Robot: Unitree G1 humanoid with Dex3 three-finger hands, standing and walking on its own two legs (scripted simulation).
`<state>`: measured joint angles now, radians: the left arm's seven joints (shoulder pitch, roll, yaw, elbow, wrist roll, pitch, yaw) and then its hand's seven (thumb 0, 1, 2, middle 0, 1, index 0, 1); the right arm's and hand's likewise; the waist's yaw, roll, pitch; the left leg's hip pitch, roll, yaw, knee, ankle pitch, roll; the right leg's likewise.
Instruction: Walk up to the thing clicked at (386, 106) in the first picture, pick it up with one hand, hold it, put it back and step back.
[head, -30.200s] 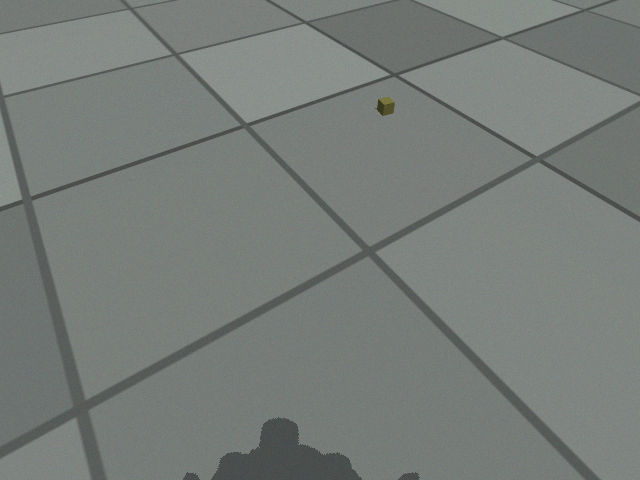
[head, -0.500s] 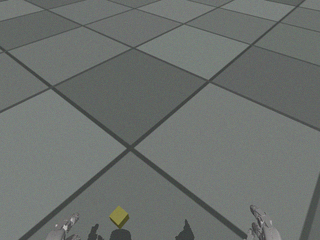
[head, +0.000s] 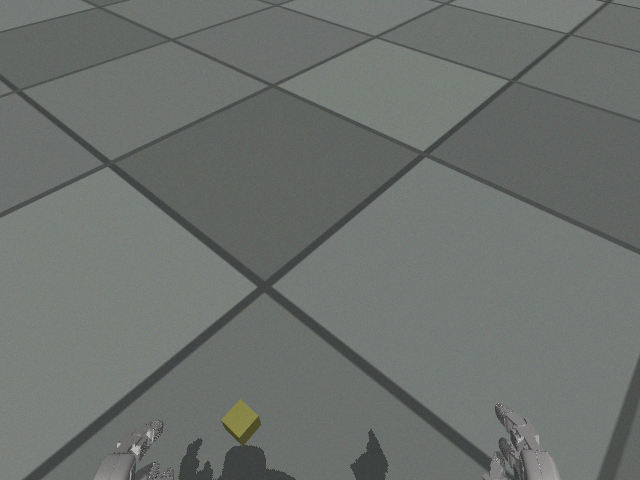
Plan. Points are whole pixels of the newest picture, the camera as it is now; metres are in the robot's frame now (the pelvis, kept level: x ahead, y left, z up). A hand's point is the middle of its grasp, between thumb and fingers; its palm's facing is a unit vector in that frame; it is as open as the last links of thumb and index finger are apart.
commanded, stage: home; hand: left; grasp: from above
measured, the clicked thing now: (241, 422) +0.45 +0.22 -0.68
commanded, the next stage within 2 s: stand in 1.44 s
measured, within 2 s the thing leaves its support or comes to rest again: neither
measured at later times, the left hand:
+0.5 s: hand out of the picture +0.16 +0.18 -0.05, palm faces +0.05 -0.98 -0.20, open 7.4 cm
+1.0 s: hand out of the picture +0.17 +0.18 -0.05, palm faces +0.04 -0.98 -0.20, open 7.4 cm
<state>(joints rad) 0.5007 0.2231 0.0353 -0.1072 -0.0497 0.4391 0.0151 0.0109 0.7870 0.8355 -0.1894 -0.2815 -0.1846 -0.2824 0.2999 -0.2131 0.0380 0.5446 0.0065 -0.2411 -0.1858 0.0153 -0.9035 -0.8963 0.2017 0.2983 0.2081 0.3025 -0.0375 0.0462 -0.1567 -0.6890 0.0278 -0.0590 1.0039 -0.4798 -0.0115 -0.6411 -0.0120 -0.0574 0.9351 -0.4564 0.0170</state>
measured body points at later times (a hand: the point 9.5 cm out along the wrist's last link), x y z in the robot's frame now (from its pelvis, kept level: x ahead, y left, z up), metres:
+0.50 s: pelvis +0.00 +0.00 +0.00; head +0.01 +0.00 +0.45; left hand +0.16 +0.23 -0.03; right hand +0.16 -0.25 -0.06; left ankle +0.01 +0.12 -0.68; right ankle +0.01 -0.13 -0.68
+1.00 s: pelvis +0.01 +0.00 +0.00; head +0.02 +0.01 +0.45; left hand +0.16 +0.23 -0.03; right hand +0.16 -0.24 -0.06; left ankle +0.01 +0.12 -0.68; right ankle +0.01 -0.13 -0.68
